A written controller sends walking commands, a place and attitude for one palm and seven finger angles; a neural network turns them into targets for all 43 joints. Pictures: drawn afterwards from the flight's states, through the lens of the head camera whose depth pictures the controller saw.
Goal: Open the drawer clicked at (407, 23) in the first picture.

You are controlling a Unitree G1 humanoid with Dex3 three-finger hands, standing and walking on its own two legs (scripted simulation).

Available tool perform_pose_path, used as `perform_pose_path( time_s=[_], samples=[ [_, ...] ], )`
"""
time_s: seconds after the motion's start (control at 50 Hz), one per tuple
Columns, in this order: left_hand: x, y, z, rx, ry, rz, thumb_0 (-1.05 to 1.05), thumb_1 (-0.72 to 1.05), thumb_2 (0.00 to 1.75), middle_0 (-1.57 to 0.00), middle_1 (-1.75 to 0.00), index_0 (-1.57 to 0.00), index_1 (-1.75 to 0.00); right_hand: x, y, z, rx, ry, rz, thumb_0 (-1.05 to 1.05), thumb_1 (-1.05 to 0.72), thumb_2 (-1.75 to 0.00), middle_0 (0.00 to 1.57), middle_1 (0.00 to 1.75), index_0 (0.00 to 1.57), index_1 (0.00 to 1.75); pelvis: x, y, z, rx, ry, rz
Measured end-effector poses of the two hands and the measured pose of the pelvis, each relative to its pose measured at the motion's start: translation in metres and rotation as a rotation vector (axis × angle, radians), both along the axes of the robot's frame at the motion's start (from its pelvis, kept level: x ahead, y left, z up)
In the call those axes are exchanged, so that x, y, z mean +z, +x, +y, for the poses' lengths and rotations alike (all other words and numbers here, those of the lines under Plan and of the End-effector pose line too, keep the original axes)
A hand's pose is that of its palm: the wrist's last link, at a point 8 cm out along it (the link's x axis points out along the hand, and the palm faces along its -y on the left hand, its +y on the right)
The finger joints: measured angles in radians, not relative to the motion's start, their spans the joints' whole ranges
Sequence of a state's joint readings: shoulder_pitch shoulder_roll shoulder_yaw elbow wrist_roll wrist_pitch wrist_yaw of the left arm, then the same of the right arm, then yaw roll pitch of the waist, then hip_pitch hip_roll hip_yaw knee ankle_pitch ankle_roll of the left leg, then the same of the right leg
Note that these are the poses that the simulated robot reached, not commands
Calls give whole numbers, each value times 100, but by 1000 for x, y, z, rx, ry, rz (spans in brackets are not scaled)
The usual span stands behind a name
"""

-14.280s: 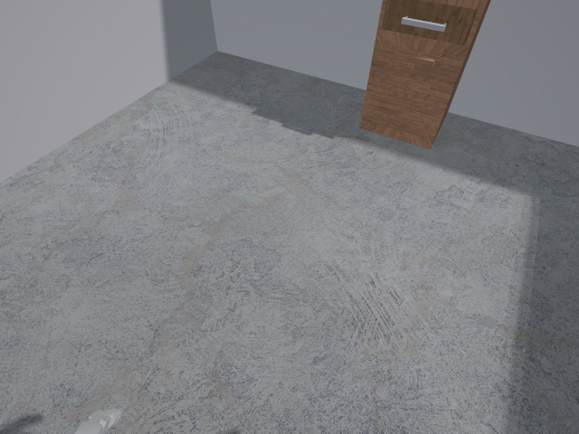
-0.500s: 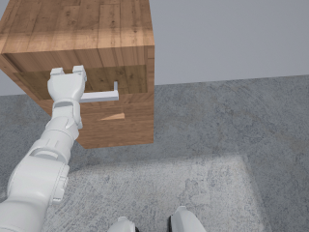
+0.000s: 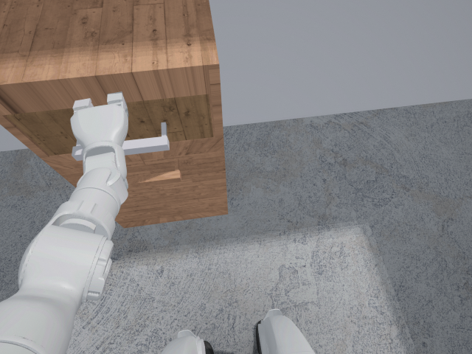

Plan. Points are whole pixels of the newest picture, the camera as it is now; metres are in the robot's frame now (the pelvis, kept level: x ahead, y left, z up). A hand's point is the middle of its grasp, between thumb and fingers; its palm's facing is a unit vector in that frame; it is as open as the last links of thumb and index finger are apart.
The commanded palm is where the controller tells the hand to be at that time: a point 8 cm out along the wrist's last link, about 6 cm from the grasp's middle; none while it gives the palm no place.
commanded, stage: move the hooked fingers above the handle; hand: left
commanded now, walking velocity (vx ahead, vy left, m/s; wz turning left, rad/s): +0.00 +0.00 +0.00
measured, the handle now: (122, 140) +0.56 +0.18 -0.07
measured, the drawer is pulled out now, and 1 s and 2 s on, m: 0.00 0.00 0.00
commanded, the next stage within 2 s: none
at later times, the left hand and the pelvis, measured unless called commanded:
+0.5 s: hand (113, 141) +0.51 +0.18 -0.01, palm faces +0.06 +0.03 -1.00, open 13.6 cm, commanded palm +0.48 +0.19 +0.04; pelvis -0.01 +0.00 -0.02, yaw +1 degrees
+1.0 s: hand (94, 147) +0.51 +0.21 -0.02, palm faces +0.10 +0.02 -0.99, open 13.9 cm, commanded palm +0.48 +0.19 +0.04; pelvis +0.00 +0.00 -0.02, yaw +1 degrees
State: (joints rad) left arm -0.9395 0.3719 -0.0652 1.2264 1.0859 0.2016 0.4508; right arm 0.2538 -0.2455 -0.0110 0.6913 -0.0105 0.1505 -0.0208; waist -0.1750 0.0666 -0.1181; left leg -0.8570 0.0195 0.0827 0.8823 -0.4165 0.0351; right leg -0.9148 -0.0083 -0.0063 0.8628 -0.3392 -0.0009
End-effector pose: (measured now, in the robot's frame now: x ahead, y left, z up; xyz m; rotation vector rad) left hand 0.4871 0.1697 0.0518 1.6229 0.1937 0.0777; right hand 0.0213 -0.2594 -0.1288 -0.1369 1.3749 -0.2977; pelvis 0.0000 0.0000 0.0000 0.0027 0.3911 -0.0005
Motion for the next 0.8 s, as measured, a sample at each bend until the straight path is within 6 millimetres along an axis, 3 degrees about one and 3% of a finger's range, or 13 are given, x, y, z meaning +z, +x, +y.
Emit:
perform_pose_path(
  time_s=[0.06,0.12,0.2,0.3,0.38,0.44,0.5,0.6,0.7,0.8],
  samples=[
    [-2,-3,22,36,-32,96,0,-49,30,-34,-123,-31,-123,7,-3,-2,-1,-24,-14,0,-91,-90,20,30,20,30,3,-2,-3,4,0,-9],
    [-4,-8,29,-55,-54,146,0,-49,30,-33,-122,-31,-122,12,-10,-8,19,-60,-9,0,-90,-90,20,30,20,30,1,-1,-4,20,-6,-2],
    [-13,-17,15,-237,-104,133,0,-49,30,-32,-121,-31,-121,11,-19,-18,53,-101,31,0,-90,-90,20,30,20,30,-7,1,-4,42,-19,14],
    [-21,-17,-4,-344,-154,-34,0,-49,30,-32,-121,-32,-120,3,-23,-25,64,-123,53,0,-91,-90,20,30,20,30,-21,1,-2,51,-30,48],
    [-15,-2,5,-238,-115,-190,0,-49,30,-32,-120,-32,-120,-7,-23,-20,57,-94,60,0,-91,-90,20,30,20,30,-28,-2,-1,42,-30,70],
    [-12,1,2,-191,-62,-210,0,-49,30,-37,-125,-33,-122,-14,-22,-11,50,-43,70,0,-91,-90,20,30,20,30,-25,-4,0,38,-29,68],
    [-7,2,2,-91,-17,-130,0,-49,30,-38,-126,-34,-125,-15,-19,0,32,8,64,0,-91,-90,20,30,20,30,-17,-5,1,26,-22,48],
    [5,0,21,34,-41,53,0,-49,30,-35,-123,-33,-123,-3,-14,11,-3,27,15,0,-91,-90,20,30,20,30,-1,-2,0,9,-11,6],
    [10,-8,17,-127,-79,134,0,-49,30,-33,-122,-32,-122,10,-15,4,15,-22,-4,0,-90,-90,20,30,20,30,3,4,-2,22,-13,-14],
    [-11,-18,1,-294,-151,80,0,-49,30,-32,-121,-32,-121,10,-15,-13,47,-81,17,0,-90,-90,20,30,20,30,-8,6,-2,36,-22,11]
  ],
)
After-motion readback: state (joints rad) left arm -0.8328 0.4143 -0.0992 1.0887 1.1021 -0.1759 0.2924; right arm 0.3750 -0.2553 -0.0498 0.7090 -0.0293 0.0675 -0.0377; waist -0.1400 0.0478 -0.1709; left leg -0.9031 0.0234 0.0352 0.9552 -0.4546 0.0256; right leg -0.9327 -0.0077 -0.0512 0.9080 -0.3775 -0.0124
